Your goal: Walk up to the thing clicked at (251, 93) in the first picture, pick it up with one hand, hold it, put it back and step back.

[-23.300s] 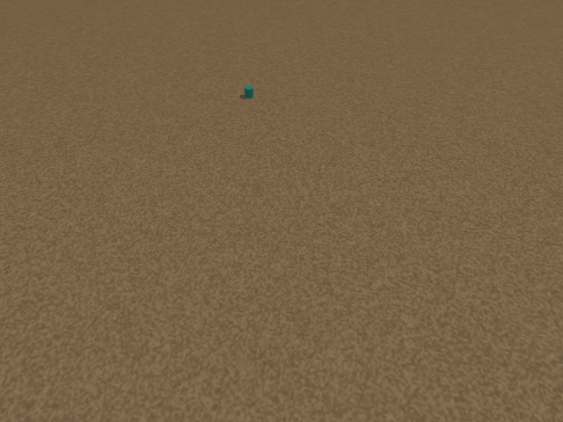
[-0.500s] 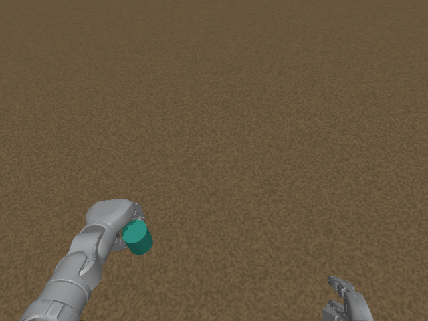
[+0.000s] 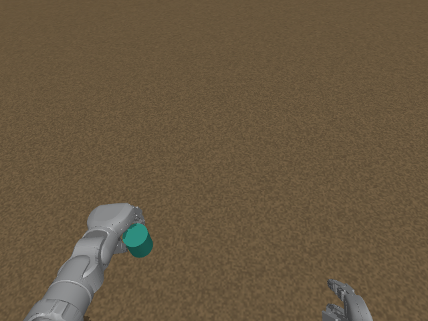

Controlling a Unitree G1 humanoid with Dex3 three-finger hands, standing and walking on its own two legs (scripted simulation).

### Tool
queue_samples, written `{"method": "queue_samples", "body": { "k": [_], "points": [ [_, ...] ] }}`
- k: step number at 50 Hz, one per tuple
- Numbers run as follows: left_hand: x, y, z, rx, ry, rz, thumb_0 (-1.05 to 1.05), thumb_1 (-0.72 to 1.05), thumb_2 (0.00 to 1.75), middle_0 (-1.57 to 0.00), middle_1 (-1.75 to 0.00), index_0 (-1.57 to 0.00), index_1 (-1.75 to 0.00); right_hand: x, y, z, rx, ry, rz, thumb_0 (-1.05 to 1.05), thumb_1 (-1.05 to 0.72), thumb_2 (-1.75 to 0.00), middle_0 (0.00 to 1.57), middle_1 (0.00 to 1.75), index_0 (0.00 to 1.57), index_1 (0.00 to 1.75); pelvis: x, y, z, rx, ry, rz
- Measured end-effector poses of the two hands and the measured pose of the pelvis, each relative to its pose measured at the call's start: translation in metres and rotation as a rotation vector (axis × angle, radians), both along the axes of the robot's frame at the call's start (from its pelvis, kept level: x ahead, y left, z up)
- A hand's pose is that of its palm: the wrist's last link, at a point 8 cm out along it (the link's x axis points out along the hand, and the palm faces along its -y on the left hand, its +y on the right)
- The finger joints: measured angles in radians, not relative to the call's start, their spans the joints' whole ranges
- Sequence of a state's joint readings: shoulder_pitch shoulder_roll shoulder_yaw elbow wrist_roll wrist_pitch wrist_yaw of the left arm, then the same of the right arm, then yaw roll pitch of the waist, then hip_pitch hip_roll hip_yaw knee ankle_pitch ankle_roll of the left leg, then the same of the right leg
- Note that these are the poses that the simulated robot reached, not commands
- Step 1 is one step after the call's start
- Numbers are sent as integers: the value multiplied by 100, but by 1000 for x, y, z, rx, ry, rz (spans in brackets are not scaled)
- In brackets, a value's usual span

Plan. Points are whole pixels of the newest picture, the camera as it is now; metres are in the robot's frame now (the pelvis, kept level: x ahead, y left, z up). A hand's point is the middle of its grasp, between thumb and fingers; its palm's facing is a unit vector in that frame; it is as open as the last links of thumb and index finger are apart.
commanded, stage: crouch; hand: left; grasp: from above
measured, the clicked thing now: (138, 240) +0.30 +0.19 -0.10
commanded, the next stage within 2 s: lower in 1.76 s
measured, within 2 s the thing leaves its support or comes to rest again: neither
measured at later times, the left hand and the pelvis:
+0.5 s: hand (149, 255) +0.33 +0.20 -0.27, palm faces -0.40 +0.03 -0.91, open 7.5 cm; pelvis -0.05 +0.00 -0.15, yaw +0 degrees
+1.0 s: hand (164, 269) +0.36 +0.20 -0.48, palm faces -0.43 -0.01 -0.90, open 7.5 cm; pelvis -0.08 +0.00 -0.32, yaw -2 degrees
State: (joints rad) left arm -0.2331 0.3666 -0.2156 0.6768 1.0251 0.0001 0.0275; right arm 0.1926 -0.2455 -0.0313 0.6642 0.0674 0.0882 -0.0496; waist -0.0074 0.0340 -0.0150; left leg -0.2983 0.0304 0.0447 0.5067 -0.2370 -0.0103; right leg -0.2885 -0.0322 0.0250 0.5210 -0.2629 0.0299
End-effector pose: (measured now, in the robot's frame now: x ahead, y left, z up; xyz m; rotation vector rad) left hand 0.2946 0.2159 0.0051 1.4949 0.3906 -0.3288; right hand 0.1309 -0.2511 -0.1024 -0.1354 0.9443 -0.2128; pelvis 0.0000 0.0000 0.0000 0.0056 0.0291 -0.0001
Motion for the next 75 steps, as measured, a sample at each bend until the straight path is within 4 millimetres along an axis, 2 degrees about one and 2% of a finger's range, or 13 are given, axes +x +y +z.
{"method": "queue_samples", "body": {
  "k": [6,12,20,28,36,43,49,55,63,75],
  "points": [
    [-2,1,-39,28,15,-6,6,41,27,-108,-35,-88,-27,-14,-8,-12,-30,62,12,1,-91,-90,20,30,20,30,-6,-1,-11,-4,63,10],
    [9,-3,-87,58,-8,-18,7,41,27,-111,-34,-89,-27,-44,-21,-44,-72,145,1,1,-91,-90,20,30,20,30,-16,0,-42,-15,176,18],
    [30,-14,-169,69,-30,-46,10,43,25,-116,-36,-89,-26,-97,-31,-110,-123,257,-42,1,-91,-90,20,30,20,30,-34,3,-107,-31,343,13],
    [46,-16,-250,75,-43,-27,11,44,24,-118,-38,-88,-26,-139,-23,-190,-121,351,-67,1,-91,-90,20,30,20,30,-53,6,-179,-41,469,8],
    [52,-18,-327,60,-1,-18,10,44,24,-117,-41,-88,-27,-152,-10,-256,-96,382,-31,1,-91,-90,20,30,20,30,-66,5,-240,-49,548,6],
    [60,-22,-383,42,-17,-33,9,43,25,-116,-43,-87,-28,-151,-13,-300,-106,385,8,1,-91,-90,20,30,20,30,-73,2,-286,-60,589,2],
    [66,-20,-419,43,-16,-16,7,42,27,-114,-44,-86,-29,-149,-19,-326,-117,390,30,1,-91,-90,20,30,20,30,-76,0,-315,-65,604,-4],
    [71,-20,-446,40,-2,-7,6,41,31,-112,-45,-86,-30,-148,-23,-345,-117,405,47,1,-91,-90,20,30,20,30,-76,-2,-335,-64,608,-12],
    [80,-20,-472,35,-2,-11,4,39,35,-107,-46,-84,-33,-156,-25,-367,-107,434,54,1,-91,-90,20,30,20,30,-76,-4,-359,-66,607,-20],
    [82,-24,-503,30,4,-26,3,38,36,-102,-47,-83,-35,-175,-25,-397,-88,466,50,1,-92,-90,20,30,20,30,-81,-3,-390,-65,589,-32]
  ]
}}
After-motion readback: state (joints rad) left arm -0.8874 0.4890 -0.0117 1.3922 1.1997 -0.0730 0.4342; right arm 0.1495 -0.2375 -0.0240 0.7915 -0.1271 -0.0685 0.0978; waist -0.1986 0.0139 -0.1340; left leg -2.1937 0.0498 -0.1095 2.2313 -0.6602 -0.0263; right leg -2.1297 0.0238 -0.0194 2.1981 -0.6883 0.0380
